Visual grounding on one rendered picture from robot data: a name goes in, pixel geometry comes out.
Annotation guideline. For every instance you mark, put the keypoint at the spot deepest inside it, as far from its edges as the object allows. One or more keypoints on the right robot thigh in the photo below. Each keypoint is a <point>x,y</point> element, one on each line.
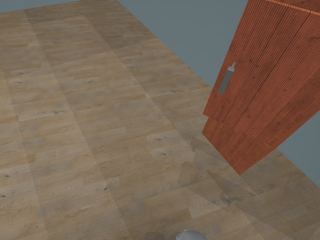
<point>190,235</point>

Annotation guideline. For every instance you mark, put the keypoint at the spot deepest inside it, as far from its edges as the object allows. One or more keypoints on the cupboard door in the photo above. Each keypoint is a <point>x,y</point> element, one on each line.
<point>276,48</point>

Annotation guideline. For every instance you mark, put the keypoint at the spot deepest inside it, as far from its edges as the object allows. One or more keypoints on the handle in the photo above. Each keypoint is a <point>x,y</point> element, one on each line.
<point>226,79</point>

